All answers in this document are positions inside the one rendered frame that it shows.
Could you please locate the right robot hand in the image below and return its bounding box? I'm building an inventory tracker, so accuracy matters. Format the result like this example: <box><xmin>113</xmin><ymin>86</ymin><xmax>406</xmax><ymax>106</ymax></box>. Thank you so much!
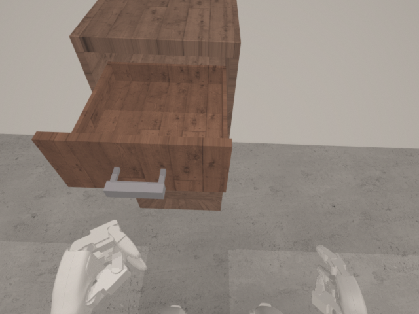
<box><xmin>312</xmin><ymin>244</ymin><xmax>367</xmax><ymax>314</ymax></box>

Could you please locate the handle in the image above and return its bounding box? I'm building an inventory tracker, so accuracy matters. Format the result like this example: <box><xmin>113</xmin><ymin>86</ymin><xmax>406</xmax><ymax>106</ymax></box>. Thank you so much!
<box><xmin>103</xmin><ymin>167</ymin><xmax>166</xmax><ymax>199</ymax></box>

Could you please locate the left robot hand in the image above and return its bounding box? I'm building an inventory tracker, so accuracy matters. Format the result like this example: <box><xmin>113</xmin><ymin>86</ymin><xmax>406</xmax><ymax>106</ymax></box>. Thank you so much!
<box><xmin>51</xmin><ymin>220</ymin><xmax>147</xmax><ymax>314</ymax></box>

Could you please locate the cabinet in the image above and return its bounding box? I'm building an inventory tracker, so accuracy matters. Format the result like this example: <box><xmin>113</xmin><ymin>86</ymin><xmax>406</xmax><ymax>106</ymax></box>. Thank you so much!
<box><xmin>69</xmin><ymin>0</ymin><xmax>241</xmax><ymax>211</ymax></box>

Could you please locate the drawer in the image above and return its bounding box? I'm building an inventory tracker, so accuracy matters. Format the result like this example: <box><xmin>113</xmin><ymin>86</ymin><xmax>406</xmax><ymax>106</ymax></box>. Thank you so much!
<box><xmin>31</xmin><ymin>61</ymin><xmax>232</xmax><ymax>192</ymax></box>

